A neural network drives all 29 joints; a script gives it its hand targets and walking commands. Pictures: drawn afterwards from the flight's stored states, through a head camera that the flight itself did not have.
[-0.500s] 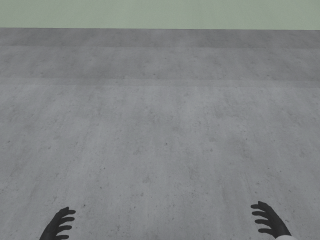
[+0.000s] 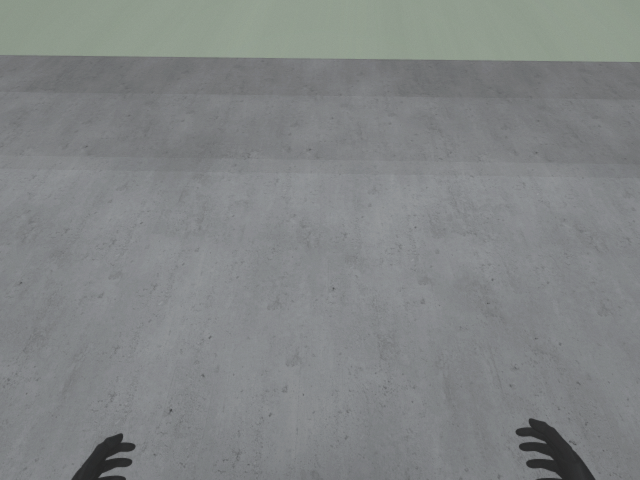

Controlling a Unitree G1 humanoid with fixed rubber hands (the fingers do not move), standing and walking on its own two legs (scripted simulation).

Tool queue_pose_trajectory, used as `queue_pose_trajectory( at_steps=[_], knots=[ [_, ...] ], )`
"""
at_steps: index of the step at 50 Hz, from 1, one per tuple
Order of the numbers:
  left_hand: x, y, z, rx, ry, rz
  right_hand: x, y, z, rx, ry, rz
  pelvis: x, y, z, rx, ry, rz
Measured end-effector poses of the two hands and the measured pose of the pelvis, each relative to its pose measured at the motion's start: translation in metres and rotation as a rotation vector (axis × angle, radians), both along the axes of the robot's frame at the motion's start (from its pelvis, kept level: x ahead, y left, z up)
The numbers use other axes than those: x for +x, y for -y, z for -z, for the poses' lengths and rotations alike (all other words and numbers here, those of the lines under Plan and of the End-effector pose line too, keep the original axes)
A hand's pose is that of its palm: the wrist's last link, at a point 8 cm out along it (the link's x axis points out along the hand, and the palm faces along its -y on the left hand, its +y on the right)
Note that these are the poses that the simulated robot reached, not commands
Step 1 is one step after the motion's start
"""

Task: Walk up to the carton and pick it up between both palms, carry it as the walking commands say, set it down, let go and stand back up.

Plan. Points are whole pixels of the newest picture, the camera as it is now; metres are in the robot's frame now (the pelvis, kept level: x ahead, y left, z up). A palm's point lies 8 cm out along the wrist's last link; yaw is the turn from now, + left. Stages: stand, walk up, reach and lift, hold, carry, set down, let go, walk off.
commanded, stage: stand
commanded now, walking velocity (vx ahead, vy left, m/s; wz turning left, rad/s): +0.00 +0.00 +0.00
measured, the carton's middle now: out of the picture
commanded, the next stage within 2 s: none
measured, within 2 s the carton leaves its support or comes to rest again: neither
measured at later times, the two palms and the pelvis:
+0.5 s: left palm out of the picture +0.11 +0.31 -0.08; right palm out of the picture +0.12 -0.30 -0.08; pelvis +0.00 +0.00 +0.02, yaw +0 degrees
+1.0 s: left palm out of the picture +0.10 +0.31 -0.08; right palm out of the picture +0.10 -0.31 -0.08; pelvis +0.00 +0.00 +0.02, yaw +0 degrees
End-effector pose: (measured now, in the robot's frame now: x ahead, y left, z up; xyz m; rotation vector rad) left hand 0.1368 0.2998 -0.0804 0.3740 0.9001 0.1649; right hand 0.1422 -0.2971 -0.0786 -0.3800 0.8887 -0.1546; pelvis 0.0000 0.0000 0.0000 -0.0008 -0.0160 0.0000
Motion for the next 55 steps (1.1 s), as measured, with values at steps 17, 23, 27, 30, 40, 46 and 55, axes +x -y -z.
queue_pose_trajectory(
  at_steps=[17,23,27,30,40,46,55],
  knots=[
    [-0.014,-0.005,-0.003,0.0,-0.083,-0.028,-0.014,0.005,-0.003,0.003,-0.082,0.031,-0.001,0.0,-0.014,0.001,0.017,0.001],
    [-0.02,-0.006,-0.004,0.001,-0.111,-0.039,-0.021,0.007,-0.003,0.003,-0.11,0.046,-0.002,0.0,-0.018,0.001,0.021,0.001],
    [-0.024,-0.007,-0.003,0.003,-0.13,-0.046,-0.026,0.009,-0.002,0.002,-0.13,0.056,-0.003,0.0,-0.02,0.002,0.023,0.002],
    [-0.028,-0.008,-0.003,0.004,-0.143,-0.052,-0.03,0.01,-0.002,0.002,-0.144,0.064,-0.003,0.0,-0.021,0.002,0.024,0.003],
    [-0.035,-0.01,-0.002,0.006,-0.175,-0.065,-0.04,0.012,0.0,-0.001,-0.181,0.084,-0.004,0.0,-0.023,0.001,0.024,0.003],
    [-0.037,-0.011,-0.001,0.007,-0.186,-0.07,-0.043,0.013,0.0,-0.002,-0.192,0.09,-0.003,0.0,-0.023,0.001,0.024,0.003],
    [-0.036,-0.012,-0.001,0.008,-0.194,-0.075,-0.042,0.013,0.0,-0.004,-0.199,0.095,-0.001,-0.001,-0.024,0.001,0.022,0.003]
  ],
)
